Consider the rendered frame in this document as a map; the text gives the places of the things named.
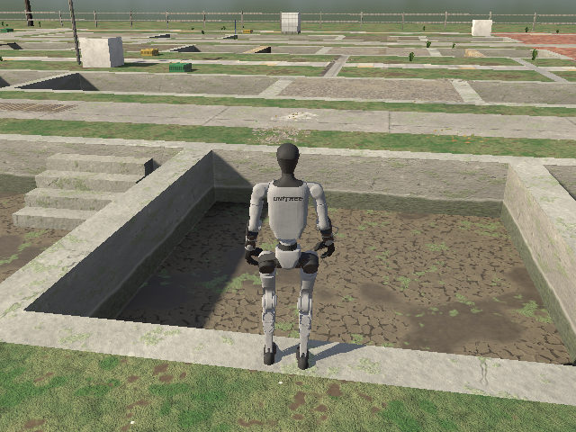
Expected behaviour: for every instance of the right robot upper arm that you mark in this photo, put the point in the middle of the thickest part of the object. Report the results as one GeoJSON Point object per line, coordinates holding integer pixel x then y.
{"type": "Point", "coordinates": [320, 205]}

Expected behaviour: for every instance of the robot right shin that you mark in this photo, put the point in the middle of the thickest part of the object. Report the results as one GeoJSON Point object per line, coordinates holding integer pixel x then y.
{"type": "Point", "coordinates": [305, 329]}

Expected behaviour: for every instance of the robot left forearm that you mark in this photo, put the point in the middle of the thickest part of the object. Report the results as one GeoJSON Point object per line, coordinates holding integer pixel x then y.
{"type": "Point", "coordinates": [251, 239]}

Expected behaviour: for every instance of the left robot upper arm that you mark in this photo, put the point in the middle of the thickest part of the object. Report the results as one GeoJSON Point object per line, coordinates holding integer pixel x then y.
{"type": "Point", "coordinates": [256, 205]}

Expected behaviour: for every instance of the right robot hand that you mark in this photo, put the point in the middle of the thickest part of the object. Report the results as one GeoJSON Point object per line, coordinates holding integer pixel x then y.
{"type": "Point", "coordinates": [322, 245]}

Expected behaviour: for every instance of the robot right forearm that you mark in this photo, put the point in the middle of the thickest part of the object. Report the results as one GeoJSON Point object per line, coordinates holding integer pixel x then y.
{"type": "Point", "coordinates": [327, 234]}

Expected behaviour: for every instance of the robot torso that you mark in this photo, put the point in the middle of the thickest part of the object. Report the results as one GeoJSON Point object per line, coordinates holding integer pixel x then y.
{"type": "Point", "coordinates": [288, 211]}

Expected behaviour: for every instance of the left robot hand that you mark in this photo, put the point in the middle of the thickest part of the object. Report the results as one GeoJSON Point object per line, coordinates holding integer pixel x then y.
{"type": "Point", "coordinates": [255, 253]}

